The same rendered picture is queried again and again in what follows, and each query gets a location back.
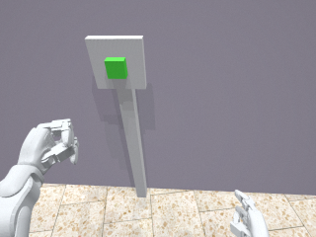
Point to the button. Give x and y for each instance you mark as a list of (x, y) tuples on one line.
[(116, 67)]

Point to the panel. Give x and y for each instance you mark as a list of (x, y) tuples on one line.
[(132, 48)]

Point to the left robot forearm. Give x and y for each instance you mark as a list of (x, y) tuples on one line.
[(19, 192)]

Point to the left robot hand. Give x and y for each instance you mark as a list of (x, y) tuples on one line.
[(40, 150)]

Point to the right robot hand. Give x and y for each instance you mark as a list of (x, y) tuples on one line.
[(254, 224)]

